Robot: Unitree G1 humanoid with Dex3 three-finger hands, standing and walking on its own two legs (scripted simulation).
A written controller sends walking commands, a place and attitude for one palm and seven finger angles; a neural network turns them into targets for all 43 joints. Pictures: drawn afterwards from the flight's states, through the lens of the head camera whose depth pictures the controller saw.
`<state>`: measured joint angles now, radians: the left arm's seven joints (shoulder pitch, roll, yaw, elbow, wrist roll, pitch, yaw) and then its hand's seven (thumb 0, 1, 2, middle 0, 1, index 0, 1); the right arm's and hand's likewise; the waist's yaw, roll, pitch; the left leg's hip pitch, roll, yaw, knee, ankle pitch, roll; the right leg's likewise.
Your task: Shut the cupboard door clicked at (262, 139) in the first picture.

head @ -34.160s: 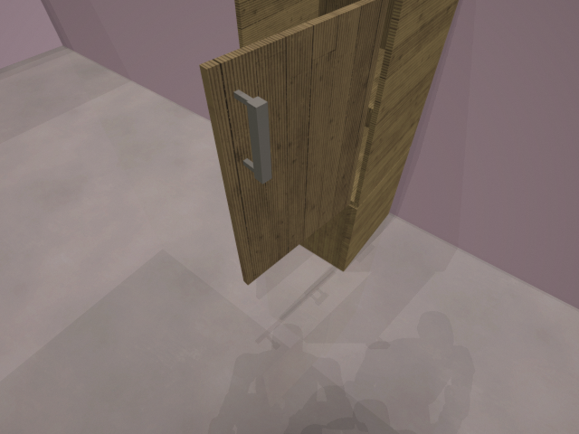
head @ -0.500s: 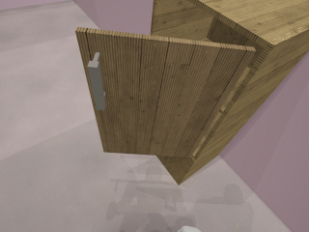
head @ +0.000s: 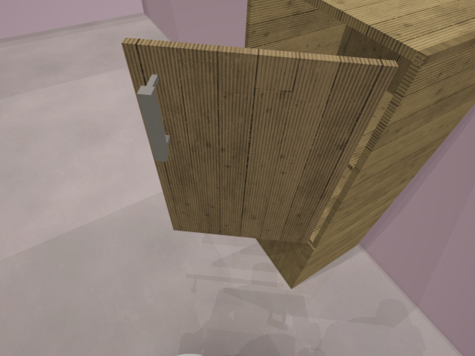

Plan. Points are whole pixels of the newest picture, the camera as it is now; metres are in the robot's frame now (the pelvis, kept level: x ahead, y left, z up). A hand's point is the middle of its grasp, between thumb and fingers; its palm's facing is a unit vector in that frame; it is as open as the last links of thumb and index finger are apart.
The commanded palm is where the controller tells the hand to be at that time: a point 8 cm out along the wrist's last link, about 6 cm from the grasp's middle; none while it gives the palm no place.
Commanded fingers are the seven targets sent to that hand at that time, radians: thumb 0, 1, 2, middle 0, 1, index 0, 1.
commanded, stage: come to a stop and stand still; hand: left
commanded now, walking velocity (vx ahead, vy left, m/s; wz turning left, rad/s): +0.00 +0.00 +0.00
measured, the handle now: (158, 120) +0.46 +0.19 +0.13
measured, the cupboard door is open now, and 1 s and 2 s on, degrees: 53 53 53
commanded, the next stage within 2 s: none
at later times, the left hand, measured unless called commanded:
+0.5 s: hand out of the picture +0.01 +0.26 -0.16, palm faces -0.02 -0.97 -0.23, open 7.3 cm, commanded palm none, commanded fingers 0.00 0.90 0.90 -0.20 -0.30 -0.20 -0.30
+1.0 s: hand out of the picture +0.02 +0.23 -0.16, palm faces -0.03 -0.98 -0.20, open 7.3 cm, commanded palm none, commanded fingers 0.00 0.90 0.90 -0.20 -0.30 -0.20 -0.30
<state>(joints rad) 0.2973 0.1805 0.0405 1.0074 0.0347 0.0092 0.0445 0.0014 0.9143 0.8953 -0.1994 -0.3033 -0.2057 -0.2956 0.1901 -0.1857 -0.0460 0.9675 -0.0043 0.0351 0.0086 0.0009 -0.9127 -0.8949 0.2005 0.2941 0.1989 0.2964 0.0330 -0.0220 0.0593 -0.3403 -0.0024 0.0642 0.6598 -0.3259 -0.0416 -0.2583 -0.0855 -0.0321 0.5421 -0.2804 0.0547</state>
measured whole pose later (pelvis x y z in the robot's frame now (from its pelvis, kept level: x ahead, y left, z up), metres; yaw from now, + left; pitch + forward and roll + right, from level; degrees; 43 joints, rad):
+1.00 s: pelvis +0.01 +0.06 +0.01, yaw -2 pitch +0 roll +0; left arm 0.28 0.15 -0.01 1.09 0.02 0.01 0.04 0.00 0.92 0.90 -0.20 -0.30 -0.20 -0.30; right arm 0.30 -0.14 0.02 1.10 -0.01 -0.02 -0.03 0.00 -0.91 -0.89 0.20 0.29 0.20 0.30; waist -0.01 0.01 0.02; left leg -0.18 -0.09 0.13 0.35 -0.18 0.12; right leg -0.19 -0.02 0.00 0.45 -0.27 0.01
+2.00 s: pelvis +0.04 -0.01 +0.01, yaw -1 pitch +1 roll +1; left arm 0.31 0.14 -0.02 1.10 0.01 -0.02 0.04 0.01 0.92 0.90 -0.20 -0.30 -0.20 -0.30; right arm 0.27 -0.14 0.02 1.15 0.00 -0.02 -0.04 0.00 -0.92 -0.89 0.20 0.29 0.20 0.30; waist 0.00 -0.01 0.03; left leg -0.14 -0.01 0.10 0.38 -0.24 0.02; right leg -0.11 0.06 -0.03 0.38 -0.29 -0.08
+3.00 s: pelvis +0.04 -0.01 +0.01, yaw -1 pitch +0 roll +1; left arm 0.31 0.14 -0.01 1.11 0.01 -0.03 0.05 0.00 0.91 0.90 -0.20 -0.30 -0.20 -0.30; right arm 0.27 -0.14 0.02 1.15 -0.01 -0.02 -0.04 0.00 -0.92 -0.89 0.20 0.29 0.20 0.30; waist 0.00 -0.01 0.03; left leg -0.16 0.00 0.09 0.40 -0.25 0.01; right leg -0.10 0.07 -0.04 0.36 -0.28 -0.08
